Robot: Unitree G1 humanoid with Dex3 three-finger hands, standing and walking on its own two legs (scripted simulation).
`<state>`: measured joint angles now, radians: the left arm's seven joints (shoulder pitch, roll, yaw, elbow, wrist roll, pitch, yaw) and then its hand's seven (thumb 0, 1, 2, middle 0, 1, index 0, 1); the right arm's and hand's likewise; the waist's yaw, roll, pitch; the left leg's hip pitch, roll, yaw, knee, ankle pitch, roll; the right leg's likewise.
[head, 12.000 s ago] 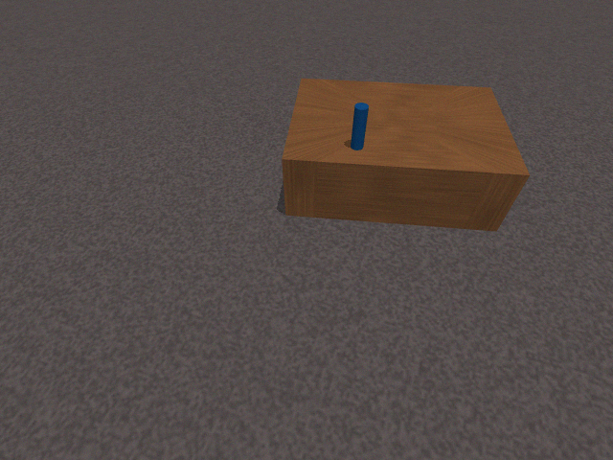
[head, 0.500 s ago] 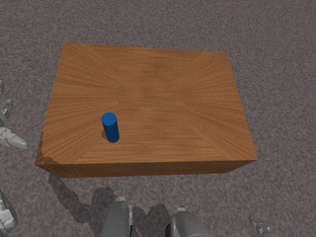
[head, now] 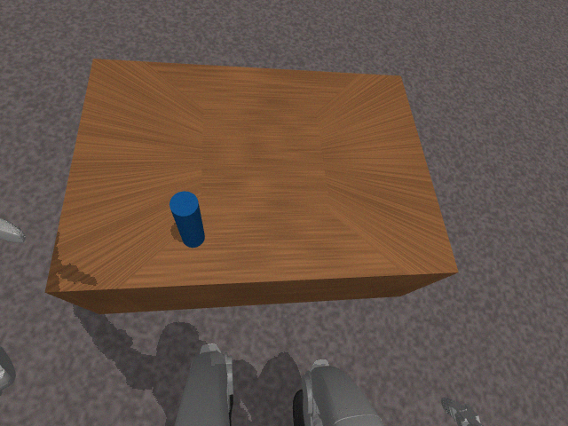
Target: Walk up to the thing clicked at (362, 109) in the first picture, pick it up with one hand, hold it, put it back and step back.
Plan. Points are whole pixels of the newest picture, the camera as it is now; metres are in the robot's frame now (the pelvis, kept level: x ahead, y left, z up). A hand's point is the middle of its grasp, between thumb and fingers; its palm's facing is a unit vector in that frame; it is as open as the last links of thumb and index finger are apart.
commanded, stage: go down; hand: left
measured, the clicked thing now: (189, 222) +0.48 +0.16 -0.26
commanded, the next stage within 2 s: none
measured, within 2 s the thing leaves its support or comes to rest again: neither
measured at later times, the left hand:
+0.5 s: hand out of the picture +0.44 +0.36 +0.03, palm faces +0.14 -0.99 -0.03, open 17.6 cm
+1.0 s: hand out of the picture +0.45 +0.36 +0.04, palm faces +0.13 -0.99 -0.01, open 17.5 cm
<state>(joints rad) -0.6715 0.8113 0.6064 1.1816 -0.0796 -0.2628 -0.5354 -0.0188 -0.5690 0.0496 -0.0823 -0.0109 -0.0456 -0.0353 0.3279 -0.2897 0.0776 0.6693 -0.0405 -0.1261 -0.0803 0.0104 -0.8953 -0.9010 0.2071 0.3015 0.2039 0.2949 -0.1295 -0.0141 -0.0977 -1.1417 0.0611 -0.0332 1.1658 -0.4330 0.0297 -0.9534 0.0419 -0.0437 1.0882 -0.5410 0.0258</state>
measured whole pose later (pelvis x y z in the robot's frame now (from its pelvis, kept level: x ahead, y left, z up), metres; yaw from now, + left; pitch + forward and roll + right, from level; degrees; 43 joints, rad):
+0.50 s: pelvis +0.00 +0.00 -0.01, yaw +0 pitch +24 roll -7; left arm -0.76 0.86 0.62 1.21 -0.08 -0.26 -0.55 -0.02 -0.56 0.05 -0.08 -0.02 -0.05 -0.04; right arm 0.33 -0.29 0.10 0.65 -0.04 -0.12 -0.08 0.01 -0.89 -0.90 0.21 0.30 0.20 0.29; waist -0.15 -0.01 -0.10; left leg -1.19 0.06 -0.04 1.20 -0.44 0.03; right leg -1.00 0.05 -0.05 1.12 -0.55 0.03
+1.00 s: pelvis +0.00 +0.00 -0.01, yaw +0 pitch +25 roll -7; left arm -0.81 0.89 0.63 1.22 -0.09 -0.27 -0.57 -0.02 -0.53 0.05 -0.08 -0.02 -0.05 -0.04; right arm 0.33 -0.29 0.11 0.65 -0.04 -0.12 -0.08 0.01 -0.89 -0.90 0.21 0.30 0.20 0.29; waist -0.16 -0.01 -0.09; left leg -1.22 0.07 -0.05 1.21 -0.44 0.03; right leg -1.02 0.05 -0.06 1.13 -0.55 0.02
